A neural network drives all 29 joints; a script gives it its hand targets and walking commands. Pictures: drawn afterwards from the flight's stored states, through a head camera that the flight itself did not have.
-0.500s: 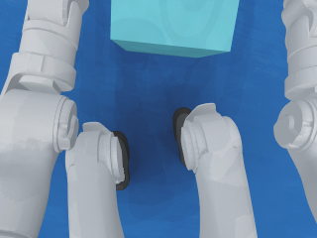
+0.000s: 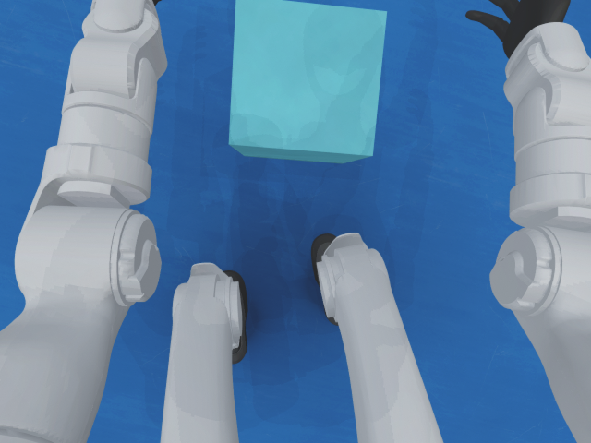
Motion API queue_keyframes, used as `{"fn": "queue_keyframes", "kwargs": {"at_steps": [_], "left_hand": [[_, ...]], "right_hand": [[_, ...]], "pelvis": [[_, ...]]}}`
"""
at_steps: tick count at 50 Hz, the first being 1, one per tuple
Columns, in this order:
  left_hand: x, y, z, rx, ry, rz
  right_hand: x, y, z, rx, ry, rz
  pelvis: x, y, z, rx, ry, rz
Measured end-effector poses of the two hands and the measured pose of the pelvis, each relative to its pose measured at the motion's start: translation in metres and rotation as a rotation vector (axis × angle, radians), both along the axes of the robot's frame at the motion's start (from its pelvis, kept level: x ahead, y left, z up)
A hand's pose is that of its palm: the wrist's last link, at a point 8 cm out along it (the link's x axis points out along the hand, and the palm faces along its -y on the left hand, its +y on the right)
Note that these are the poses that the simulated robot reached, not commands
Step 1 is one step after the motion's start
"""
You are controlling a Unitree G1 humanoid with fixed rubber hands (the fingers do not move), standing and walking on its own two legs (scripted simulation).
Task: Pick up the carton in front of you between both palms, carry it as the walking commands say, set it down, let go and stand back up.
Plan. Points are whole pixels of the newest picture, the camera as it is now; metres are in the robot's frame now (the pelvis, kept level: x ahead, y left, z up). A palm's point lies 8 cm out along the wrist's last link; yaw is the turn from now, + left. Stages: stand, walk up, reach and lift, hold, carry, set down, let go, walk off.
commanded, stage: set down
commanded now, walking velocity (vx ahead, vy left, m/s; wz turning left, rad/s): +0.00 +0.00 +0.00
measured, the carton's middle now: (301, 98) +0.52 -0.11 -0.38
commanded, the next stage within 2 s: let go in 0.34 s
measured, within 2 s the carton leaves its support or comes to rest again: neither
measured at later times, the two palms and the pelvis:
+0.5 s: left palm out of the picture +0.57 +0.07 +0.04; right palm out of the picture +0.48 -0.31 +0.04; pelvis +0.02 -0.01 +0.14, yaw -1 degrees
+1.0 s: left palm out of the picture +0.40 +0.15 +0.14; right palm out of the picture +0.32 -0.28 +0.15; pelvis +0.09 -0.01 +0.23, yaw -3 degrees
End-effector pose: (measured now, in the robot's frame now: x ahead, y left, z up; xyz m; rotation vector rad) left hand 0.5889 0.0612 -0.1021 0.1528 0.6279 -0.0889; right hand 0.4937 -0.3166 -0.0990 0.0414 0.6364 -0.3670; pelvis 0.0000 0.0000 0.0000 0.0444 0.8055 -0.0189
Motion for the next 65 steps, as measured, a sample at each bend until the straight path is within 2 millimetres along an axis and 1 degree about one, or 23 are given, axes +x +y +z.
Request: {"fn": "queue_keyframes", "kwargs": {"at_steps": [8,15,20,23,25,28,32,35,40,43,49,58,61,65], "left_hand": [[0.0,0.001,0.052,0.002,0.004,-0.002],[-0.001,0.004,0.098,0.001,0.004,-0.002],[-0.005,0.007,0.122,0.006,0.012,0.002],[-0.013,0.01,0.133,0.023,0.018,0.013],[-0.023,0.014,0.139,0.041,0.025,0.026],[-0.046,0.022,0.147,0.071,0.039,0.052],[-0.083,0.034,0.161,0.097,0.064,0.085],[-0.107,0.043,0.174,0.102,0.079,0.097],[-0.133,0.056,0.198,0.101,0.085,0.089],[-0.147,0.064,0.212,0.099,0.086,0.079],[-0.18,0.086,0.236,0.094,0.098,0.069],[-0.238,0.13,0.268,0.088,0.114,0.072],[-0.254,0.144,0.277,0.088,0.117,0.072],[-0.272,0.162,0.289,0.093,0.122,0.078]], "right_hand": [[-0.003,-0.005,0.053,0.006,-0.003,0.001],[-0.004,-0.005,0.096,0.008,-0.009,0.006],[-0.005,-0.002,0.12,0.003,-0.001,0.02],[-0.01,0.0,0.13,-0.01,0.017,0.049],[-0.016,0.003,0.135,-0.023,0.036,0.078],[-0.031,0.007,0.144,-0.045,0.075,0.132],[-0.058,0.01,0.159,-0.063,0.126,0.196],[-0.078,0.01,0.174,-0.068,0.15,0.227],[-0.108,0.012,0.201,-0.071,0.16,0.249],[-0.125,0.016,0.215,-0.068,0.16,0.248],[-0.163,0.034,0.241,-0.06,0.166,0.246],[-0.219,0.067,0.28,-0.058,0.18,0.245],[-0.231,0.077,0.289,-0.057,0.181,0.243],[-0.238,0.087,0.295,-0.056,0.181,0.25]], "pelvis": [[0.01,-0.001,0.046,0.0,0.009,-0.007],[0.015,-0.003,0.086,0.001,0.002,-0.011],[0.019,-0.005,0.111,-0.001,-0.008,-0.011],[0.022,-0.006,0.125,-0.001,-0.017,-0.012],[0.025,-0.008,0.135,0.0,-0.027,-0.013],[0.031,-0.01,0.151,0.001,-0.055,-0.013],[0.041,-0.015,0.173,-0.001,-0.11,-0.013],[0.048,-0.017,0.187,-0.005,-0.16,-0.014],[0.061,-0.02,0.206,-0.014,-0.237,-0.02],[0.068,-0.02,0.215,-0.019,-0.281,-0.025],[0.083,-0.016,0.232,-0.03,-0.383,-0.032],[0.103,-0.002,0.255,-0.06,-0.567,-0.032],[0.108,0.005,0.261,-0.07,-0.631,-0.033],[0.114,0.014,0.265,-0.079,-0.708,-0.036]]}}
